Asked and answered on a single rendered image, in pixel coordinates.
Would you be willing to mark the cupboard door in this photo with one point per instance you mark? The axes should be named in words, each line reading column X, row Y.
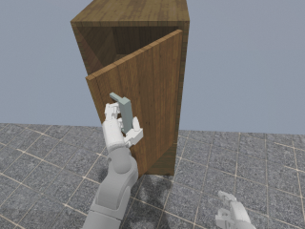
column 149, row 78

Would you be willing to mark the robot left hand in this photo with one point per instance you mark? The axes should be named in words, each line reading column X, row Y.
column 114, row 138

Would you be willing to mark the left robot forearm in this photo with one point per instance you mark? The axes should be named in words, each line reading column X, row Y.
column 113, row 194

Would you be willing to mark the handle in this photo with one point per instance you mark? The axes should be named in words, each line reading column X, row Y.
column 125, row 107

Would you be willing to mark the robot right hand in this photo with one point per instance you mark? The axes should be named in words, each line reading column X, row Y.
column 226, row 219

